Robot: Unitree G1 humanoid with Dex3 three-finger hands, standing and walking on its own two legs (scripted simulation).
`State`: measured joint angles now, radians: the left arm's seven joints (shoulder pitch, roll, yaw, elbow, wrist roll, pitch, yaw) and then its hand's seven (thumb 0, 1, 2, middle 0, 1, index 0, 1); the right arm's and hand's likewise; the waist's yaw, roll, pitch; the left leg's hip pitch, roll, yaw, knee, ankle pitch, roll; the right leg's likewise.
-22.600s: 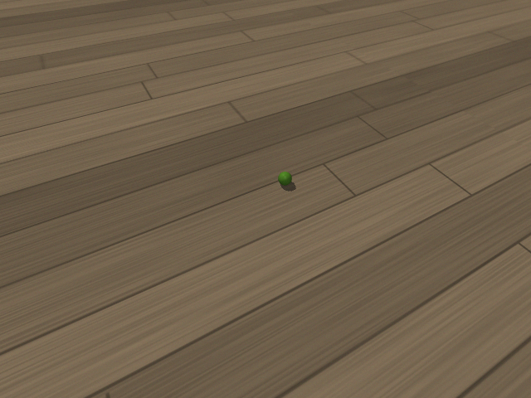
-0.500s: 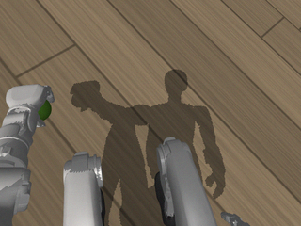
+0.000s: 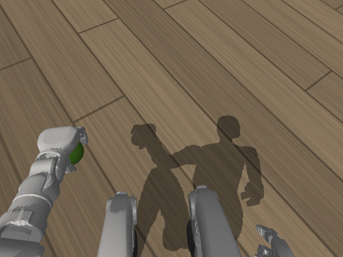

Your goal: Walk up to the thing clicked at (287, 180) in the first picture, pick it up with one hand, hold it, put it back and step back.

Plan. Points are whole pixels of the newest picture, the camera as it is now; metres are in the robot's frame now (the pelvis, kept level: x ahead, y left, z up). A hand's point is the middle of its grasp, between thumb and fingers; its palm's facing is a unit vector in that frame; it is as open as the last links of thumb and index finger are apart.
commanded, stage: lift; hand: left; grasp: from above
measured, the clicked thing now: (68, 151) +0.41 +0.25 -0.12
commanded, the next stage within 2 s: hold in 0.80 s
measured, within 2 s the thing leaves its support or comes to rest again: neither
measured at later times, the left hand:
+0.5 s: hand (44, 138) +0.36 +0.22 +0.08, palm faces -0.45 -0.08 -0.89, open 9.1 cm
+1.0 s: hand (24, 111) +0.37 +0.22 +0.15, palm faces -0.45 -0.07 -0.89, open 9.2 cm
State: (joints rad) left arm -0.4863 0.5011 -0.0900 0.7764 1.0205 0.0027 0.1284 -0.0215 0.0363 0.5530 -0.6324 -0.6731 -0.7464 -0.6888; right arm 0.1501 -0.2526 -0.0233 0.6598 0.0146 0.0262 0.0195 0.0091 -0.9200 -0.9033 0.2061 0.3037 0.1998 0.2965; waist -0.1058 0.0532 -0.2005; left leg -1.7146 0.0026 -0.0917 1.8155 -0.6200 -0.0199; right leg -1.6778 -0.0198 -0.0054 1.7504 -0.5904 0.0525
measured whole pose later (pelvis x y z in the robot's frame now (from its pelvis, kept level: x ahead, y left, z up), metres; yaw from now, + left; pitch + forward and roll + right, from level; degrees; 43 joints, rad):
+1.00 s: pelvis +0.07 +0.00 +0.23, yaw +1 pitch +8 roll +0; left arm -0.31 0.36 -0.19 0.82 1.01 0.03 0.13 -0.01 0.00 0.64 -0.62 -0.69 -0.73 -0.73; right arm 0.24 -0.25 -0.04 0.73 0.04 0.01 -0.04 0.01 -0.91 -0.90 0.21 0.30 0.20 0.30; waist -0.05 0.03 -0.08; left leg -0.57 0.03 -0.01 0.79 -0.36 -0.02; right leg -0.58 -0.02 0.03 0.77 -0.33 0.04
